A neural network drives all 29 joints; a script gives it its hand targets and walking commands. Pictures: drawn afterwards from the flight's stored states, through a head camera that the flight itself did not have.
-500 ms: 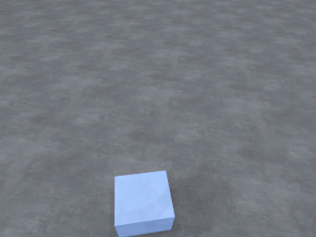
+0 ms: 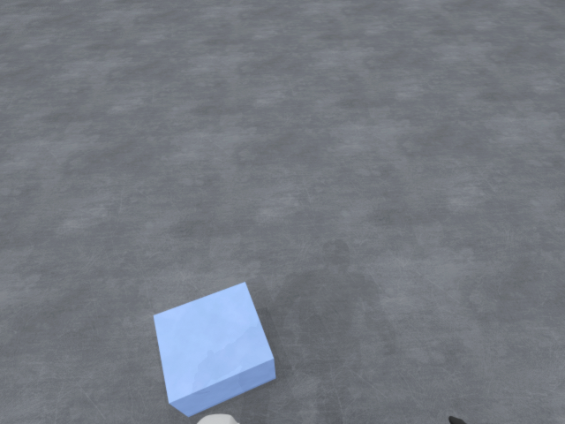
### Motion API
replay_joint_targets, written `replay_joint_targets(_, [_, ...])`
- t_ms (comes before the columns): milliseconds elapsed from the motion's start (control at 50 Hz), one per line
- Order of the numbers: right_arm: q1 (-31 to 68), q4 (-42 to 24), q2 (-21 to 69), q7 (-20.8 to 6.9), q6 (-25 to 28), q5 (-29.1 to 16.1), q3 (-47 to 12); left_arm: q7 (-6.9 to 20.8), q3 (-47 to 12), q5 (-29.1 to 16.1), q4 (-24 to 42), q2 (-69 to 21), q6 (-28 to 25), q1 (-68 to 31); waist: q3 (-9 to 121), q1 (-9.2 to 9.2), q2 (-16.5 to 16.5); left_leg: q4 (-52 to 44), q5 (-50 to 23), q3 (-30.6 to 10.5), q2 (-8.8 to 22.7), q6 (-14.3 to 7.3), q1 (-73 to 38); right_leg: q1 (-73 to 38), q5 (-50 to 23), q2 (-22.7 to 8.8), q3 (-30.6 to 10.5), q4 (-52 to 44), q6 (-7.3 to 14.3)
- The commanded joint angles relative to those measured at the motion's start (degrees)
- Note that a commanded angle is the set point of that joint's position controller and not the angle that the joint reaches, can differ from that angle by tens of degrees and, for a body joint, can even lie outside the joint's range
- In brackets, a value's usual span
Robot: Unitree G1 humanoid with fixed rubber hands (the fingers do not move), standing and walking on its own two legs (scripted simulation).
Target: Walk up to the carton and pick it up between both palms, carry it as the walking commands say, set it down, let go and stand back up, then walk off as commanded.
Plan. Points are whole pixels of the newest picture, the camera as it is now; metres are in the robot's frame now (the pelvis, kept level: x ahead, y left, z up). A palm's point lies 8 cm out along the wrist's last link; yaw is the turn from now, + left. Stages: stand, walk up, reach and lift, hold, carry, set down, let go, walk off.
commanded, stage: walk off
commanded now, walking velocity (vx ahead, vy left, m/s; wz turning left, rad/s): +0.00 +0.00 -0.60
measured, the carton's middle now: (217, 348) +0.42 +0.23 -0.66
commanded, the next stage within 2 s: stand in 0.54 s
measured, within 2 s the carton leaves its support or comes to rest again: neither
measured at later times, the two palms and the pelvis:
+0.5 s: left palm (127, 402) +0.17 +0.25 -0.13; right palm out of the picture -0.01 -0.26 -0.12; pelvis +0.00 +0.02 +0.00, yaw -19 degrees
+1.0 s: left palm (179, 390) +0.19 +0.18 -0.13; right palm out of the picture -0.02 -0.28 -0.11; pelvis +0.01 -0.01 +0.00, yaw -25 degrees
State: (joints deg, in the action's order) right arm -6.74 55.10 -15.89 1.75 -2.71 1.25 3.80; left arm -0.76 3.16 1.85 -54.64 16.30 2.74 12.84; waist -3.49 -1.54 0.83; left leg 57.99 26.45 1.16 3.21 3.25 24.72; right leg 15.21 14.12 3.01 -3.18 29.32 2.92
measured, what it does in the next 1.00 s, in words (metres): steps on the spot, turning right: left foot, then right foot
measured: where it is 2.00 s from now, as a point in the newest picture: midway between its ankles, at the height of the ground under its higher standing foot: outside the picture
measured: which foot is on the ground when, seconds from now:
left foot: up 0.00-0.20, down 0.22-0.58, up 0.60-0.92, down 0.94-1.00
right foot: down 0.00-0.20, up 0.22-0.56, down 0.58-1.00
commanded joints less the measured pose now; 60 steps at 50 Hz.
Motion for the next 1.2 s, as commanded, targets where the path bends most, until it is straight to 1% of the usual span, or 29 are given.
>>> replay_joint_targets(0, [4.1,-5.3,-3.3,0.3,0.9,-0.6,0.6,-0.2,2.8,0.1,2.7,11.0,-0.5,2.1,5.4,-1.64,-9.1,-7.7,0.3,-0.7,0.1,0.4,2.0,-6.4,-21.9,-15.7,-17.5,-9.1,7.3])
replay_joint_targets(80, [-1.0,-4.9,-3.6,0.2,1.3,-1.3,0.9,0.0,3.2,0.2,2.3,10.5,0.2,1.5,6.0,0.20,-9.9,-17.2,0.3,-1.7,-2.2,1.0,-3.5,-6.6,-24.9,-14.3,-21.4,-8.4,7.0])
replay_joint_targets(140, [-2.3,-5.4,-4.9,0.2,2.3,-1.3,1.2,0.1,3.8,-0.7,4.4,11.4,0.5,-4.8,8.0,2.52,-8.7,-29.6,-8.2,0.2,-3.6,0.1,-13.7,-2.0,-22.8,-10.4,-19.4,-5.6,3.3])
replay_joint_targets(160, [-7.7,-3.7,-6.1,0.8,2.4,-1.1,1.7,0.3,3.9,-0.6,5.1,11.1,0.5,-5.1,9.2,4.30,-5.2,-39.3,-10.8,-0.4,-1.1,-0.1,-21.5,2.2,-11.0,-8.4,-17.3,-3.7,0.5])
replay_joint_targets(180, [-10.7,-3.8,-10.4,1.2,3.0,-0.1,2.9,0.1,2.9,-1.4,6.3,6.3,0.2,-4.3,10.0,5.31,8.5,-46.0,-12.6,-14.4,14.9,-2.9,-29.0,11.9,-2.3,-2.4,-10.8,9.6,-2.8])
replay_joint_targets(200, [-5.8,-5.4,-13.7,1.5,2.4,-0.2,2.8,-0.4,3.0,-0.5,5.4,3.6,-0.1,0.0,7.8,1.46,17.0,-44.9,-21.1,-23.3,24.0,-7.2,-26.1,18.7,18.6,3.6,-3.8,21.3,-5.1])
replay_joint_targets(220, [-1.2,-6.8,-11.4,1.7,2.7,0.4,2.4,-0.8,3.5,0.2,5.6,5.8,0.2,-1.2,6.0,-0.13,9.2,-43.6,-26.1,-19.0,23.7,-10.9,-19.6,16.5,18.3,-1.2,-2.3,28.8,-4.4])
replay_joint_targets(240, [-2.0,-7.1,-9.2,1.2,2.1,0.1,2.0,0.0,3.7,0.8,5.2,7.7,0.4,0.0,2.5,0.27,7.2,-43.0,-26.4,-15.2,19.3,-10.7,-13.9,14.2,16.8,-1.9,-3.6,30.8,-5.7])
replay_joint_targets(300, [2.1,-9.2,-7.1,0.9,2.4,0.7,1.5,2.5,3.9,-0.3,3.9,6.0,1.5,1.8,0.5,-1.09,10.7,-41.3,-25.6,-5.2,12.6,-8.4,-14.6,15.3,10.7,-2.4,-0.5,35.9,-7.5])
replay_joint_targets(340, [-0.7,-8.9,-5.7,0.5,2.2,0.8,1.2,2.7,3.1,-0.5,4.7,4.5,1.2,-1.4,1.7,1.75,12.0,-38.2,-37.5,-0.6,11.7,-9.3,-16.2,13.7,12.0,-2.7,3.4,31.5,-8.5])
replay_joint_targets(400, [-4.3,-8.1,-8.9,0.2,2.4,0.7,2.3,3.5,2.6,-1.4,7.1,3.2,1.0,-6.2,2.3,3.64,9.5,-34.8,-41.4,2.9,12.3,-9.9,-18.3,11.2,12.6,-3.1,6.8,21.1,-8.2])
replay_joint_targets(420, [-6.2,-7.3,-9.9,0.2,2.3,0.9,2.8,3.7,2.5,-0.9,8.7,1.9,1.2,-7.9,3.6,4.48,13.6,-34.8,-39.7,3.5,15.2,-10.0,-18.8,8.8,13.1,-5.0,6.5,18.2,-8.2])
replay_joint_targets(440, [-7.1,-7.2,-9.5,0.0,2.2,1.0,2.6,3.8,2.6,-0.9,9.2,3.1,1.0,-8.9,3.6,5.62,12.4,-32.4,-44.5,4.2,14.1,-9.6,-20.3,8.0,12.2,-3.5,7.7,15.7,-7.9])
replay_joint_targets(500, [-8.6,-7.2,-11.9,-0.5,2.1,0.5,3.8,3.3,2.5,-0.7,8.5,2.8,1.4,-5.3,5.1,3.97,11.6,-28.3,-45.4,4.1,16.6,-8.3,-20.5,2.7,8.0,-3.4,10.3,6.9,-5.9])
replay_joint_targets(520, [-8.1,-7.3,-11.2,-0.7,2.0,0.0,3.7,2.6,2.5,-0.4,8.1,2.6,0.8,-3.3,5.1,2.29,8.7,-23.6,-43.6,6.5,16.2,-6.1,-18.6,-1.2,1.3,-3.4,9.6,-0.7,-5.4])
replay_joint_targets(540, [-9.4,-7.9,-8.9,-0.7,2.2,-0.2,3.2,2.0,3.5,-0.2,7.0,6.0,0.0,0.7,7.9,0.52,0.3,-16.1,-36.6,7.5,15.1,-2.4,-11.3,-12.7,-8.5,-5.9,4.5,-8.9,-4.2])
replay_joint_targets(560, [-9.1,-10.7,-4.6,-1.3,2.4,-0.5,2.3,1.7,4.4,0.4,6.8,12.0,-1.1,3.8,11.2,-0.38,-20.1,-1.1,-3.5,10.5,7.0,2.3,5.5,-24.8,-32.3,-24.4,-17.0,-9.8,0.3])
replay_joint_targets(580, [-3.5,-12.0,-3.4,0.2,1.1,-0.3,1.7,1.6,5.6,-1.1,5.4,15.6,-1.1,7.9,12.1,-4.90,-17.4,3.3,12.9,3.5,4.0,0.8,4.6,-18.7,-47.9,-29.2,-16.8,-6.2,8.6])
replay_joint_targets(620, [-1.8,-11.4,-4.7,0.1,0.0,-0.6,1.6,1.6,3.6,-0.8,6.8,7.2,-1.3,0.4,4.5,-2.34,-9.7,7.1,7.0,0.2,5.8,0.2,4.8,-9.7,-32.3,-23.0,-9.0,-8.5,7.3])
replay_joint_targets(700, [-6.5,-8.1,-5.7,-1.5,-0.5,0.1,2.5,0.3,2.2,0.1,8.6,6.0,-1.3,-8.4,6.8,1.55,-8.3,4.8,-3.9,1.1,3.1,-0.3,0.5,-9.1,-21.0,-14.9,-2.9,-10.8,4.4])
replay_joint_targets(740, [-6.9,-8.0,-2.7,-1.5,-0.7,-0.4,1.4,0.2,1.3,0.1,7.5,4.4,-2.0,-5.0,5.4,1.43,-10.8,-2.9,-4.2,1.2,2.6,-0.2,-2.0,-7.0,-25.6,-15.6,-2.7,-10.6,6.4])
replay_joint_targets(780, [-4.8,-8.2,-2.4,-1.3,-0.6,-0.4,1.2,0.1,0.9,0.3,6.9,4.5,-2.0,-5.8,5.3,1.04,-7.6,-10.6,-2.1,2.6,1.4,0.1,-4.7,-8.5,-19.6,-15.0,-2.7,-11.2,6.4])
replay_joint_targets(820, [-4.8,-8.1,-1.6,-0.9,-0.2,-0.2,0.8,0.1,0.9,0.6,4.8,5.1,-1.9,-2.2,3.6,-0.40,-7.2,-16.9,-2.4,3.5,0.2,-0.5,-5.9,-9.1,-27.4,-16.1,-3.9,-9.3,7.6])
replay_joint_targets(860, [-6.8,-7.4,-2.2,-0.6,0.1,-0.2,0.8,0.0,1.5,0.1,3.9,7.6,-1.7,-2.8,4.4,0.76,-10.1,-23.1,-4.1,3.1,-0.2,-1.4,-11.0,-7.1,-23.9,-15.4,-4.6,-8.6,6.3])
replay_joint_targets(900, [-9.7,-6.1,-2.1,0.1,1.1,-0.4,0.9,0.1,1.0,-0.3,4.4,6.5,-1.9,-4.8,6.0,3.53,-1.6,-39.3,-22.2,2.0,1.5,-1.9,-20.3,-3.3,-18.2,-14.5,-5.0,-6.3,3.9])
replay_joint_targets(920, [-10.1,-5.1,-5.2,0.1,2.1,0.2,0.9,0.4,0.1,-1.0,5.0,2.5,-2.3,-4.2,5.9,2.31,6.0,-40.0,-33.0,-5.2,8.5,-3.3,-23.4,-1.6,-11.7,-10.4,-2.8,-4.6,0.4])
replay_joint_targets(940, [-7.9,-5.7,-5.9,0.3,2.9,0.8,0.5,-0.1,0.0,-1.7,3.3,1.4,-1.9,-0.4,4.8,-0.13,8.2,-40.8,-37.8,-9.1,13.2,-6.1,-21.0,-1.9,-3.3,-6.7,0.4,-5.1,-1.2])
replay_joint_targets(1020, [-3.9,-6.4,-2.0,-1.0,2.9,-0.5,-0.4,0.4,0.2,-0.6,0.6,4.8,-1.7,-2.5,3.0,1.18,4.7,-39.9,-29.0,-2.5,5.6,-3.4,-16.9,-9.7,-10.6,-8.1,-0.9,-10.9,-1.1])
replay_joint_targets(1180, [-7.3,-2.3,-3.2,-0.5,3.0,-0.5,-0.3,-0.4,-0.6,-0.6,-3.9,2.9,-2.8,-0.7,2.8,2.21,0.9,-42.4,-18.1,-3.0,5.0,-4.7,-17.3,-9.8,-8.3,-7.9,-0.5,-14.2,-2.2])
